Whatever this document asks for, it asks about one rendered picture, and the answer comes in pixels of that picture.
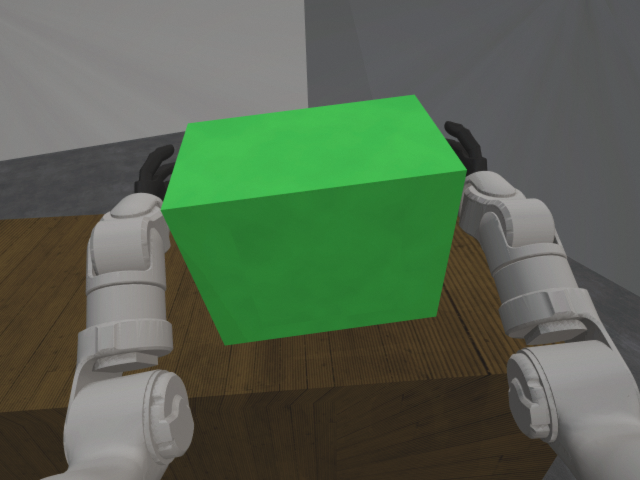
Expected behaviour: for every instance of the carton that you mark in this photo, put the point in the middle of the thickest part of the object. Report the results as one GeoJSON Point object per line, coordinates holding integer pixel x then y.
{"type": "Point", "coordinates": [317, 219]}

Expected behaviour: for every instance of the right robot forearm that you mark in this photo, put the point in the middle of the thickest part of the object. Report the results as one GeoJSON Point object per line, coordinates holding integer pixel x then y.
{"type": "Point", "coordinates": [541, 301]}

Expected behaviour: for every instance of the left robot hand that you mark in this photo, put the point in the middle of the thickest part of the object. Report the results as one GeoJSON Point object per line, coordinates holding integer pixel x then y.
{"type": "Point", "coordinates": [152, 174]}

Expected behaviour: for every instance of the left robot forearm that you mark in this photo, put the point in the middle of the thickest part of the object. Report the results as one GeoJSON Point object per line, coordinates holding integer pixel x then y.
{"type": "Point", "coordinates": [126, 327]}

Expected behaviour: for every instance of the right robot upper arm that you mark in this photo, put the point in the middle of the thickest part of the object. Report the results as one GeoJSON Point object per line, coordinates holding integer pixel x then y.
{"type": "Point", "coordinates": [578, 398]}

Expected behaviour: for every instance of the left robot upper arm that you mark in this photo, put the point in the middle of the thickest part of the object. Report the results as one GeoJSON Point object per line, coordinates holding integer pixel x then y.
{"type": "Point", "coordinates": [127, 428]}

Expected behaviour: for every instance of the right robot hand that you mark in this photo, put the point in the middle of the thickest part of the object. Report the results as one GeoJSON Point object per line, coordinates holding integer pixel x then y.
{"type": "Point", "coordinates": [467, 149]}

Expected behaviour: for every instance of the pedestal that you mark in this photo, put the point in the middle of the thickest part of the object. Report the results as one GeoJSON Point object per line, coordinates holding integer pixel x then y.
{"type": "Point", "coordinates": [423, 399]}

